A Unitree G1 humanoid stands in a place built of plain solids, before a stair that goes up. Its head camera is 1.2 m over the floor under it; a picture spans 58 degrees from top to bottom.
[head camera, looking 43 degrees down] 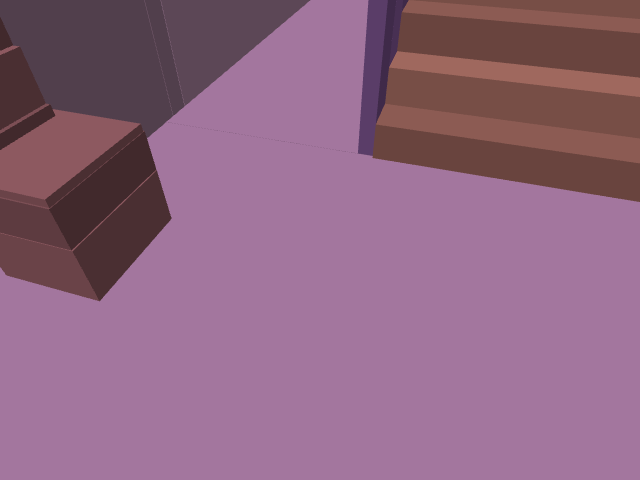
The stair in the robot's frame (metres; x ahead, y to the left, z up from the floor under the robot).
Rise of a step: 0.19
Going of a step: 0.23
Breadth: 1.40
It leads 17 degrees to the right of straight ahead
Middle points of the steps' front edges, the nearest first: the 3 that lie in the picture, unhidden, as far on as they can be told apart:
1.69 -0.93 0.19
1.91 -1.00 0.38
2.13 -1.07 0.56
